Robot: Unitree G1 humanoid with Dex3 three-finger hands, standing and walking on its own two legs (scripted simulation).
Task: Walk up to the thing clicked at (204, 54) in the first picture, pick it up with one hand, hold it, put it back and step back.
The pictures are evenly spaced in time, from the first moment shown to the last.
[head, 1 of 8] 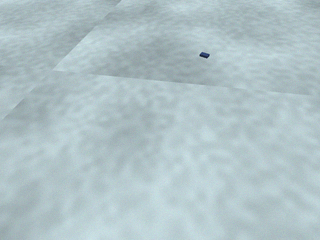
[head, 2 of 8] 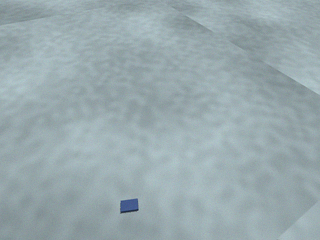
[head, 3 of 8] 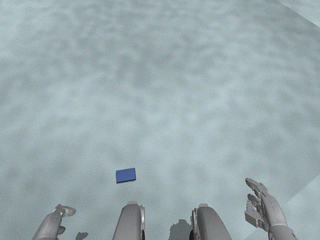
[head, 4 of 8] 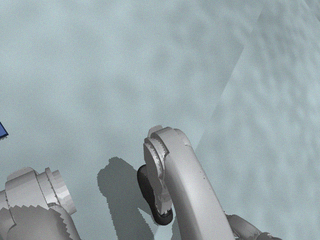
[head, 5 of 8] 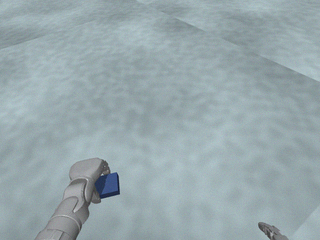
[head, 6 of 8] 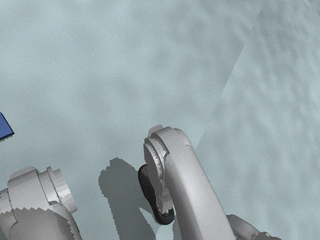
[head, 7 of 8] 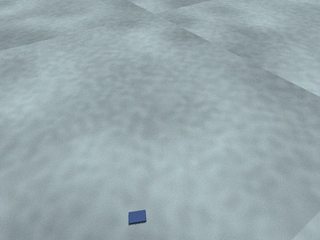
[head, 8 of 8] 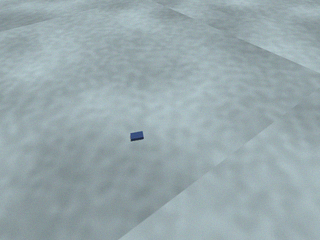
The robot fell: no
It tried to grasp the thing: yes
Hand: left
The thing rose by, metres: 0.67
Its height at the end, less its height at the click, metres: +0.00
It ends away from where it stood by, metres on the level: 0.01
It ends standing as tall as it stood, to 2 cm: yes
